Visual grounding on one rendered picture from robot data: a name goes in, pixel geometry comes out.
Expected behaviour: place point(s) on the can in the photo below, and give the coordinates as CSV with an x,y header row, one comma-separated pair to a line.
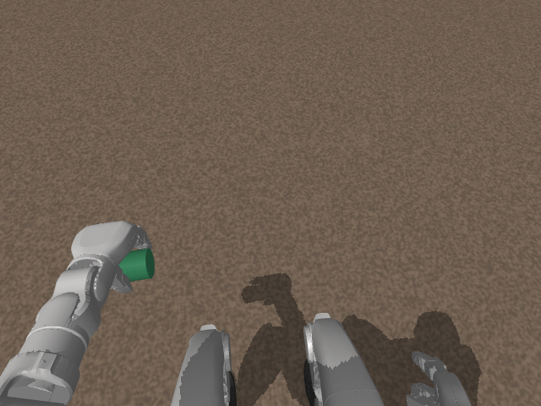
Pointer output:
x,y
138,265

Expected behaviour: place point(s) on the right robot hand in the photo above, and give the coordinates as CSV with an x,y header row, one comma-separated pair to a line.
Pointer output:
x,y
447,391

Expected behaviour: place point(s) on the left robot arm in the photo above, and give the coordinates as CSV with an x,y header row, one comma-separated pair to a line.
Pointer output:
x,y
45,372

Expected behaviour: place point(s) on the left robot hand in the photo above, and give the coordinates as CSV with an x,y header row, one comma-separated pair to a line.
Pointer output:
x,y
112,240

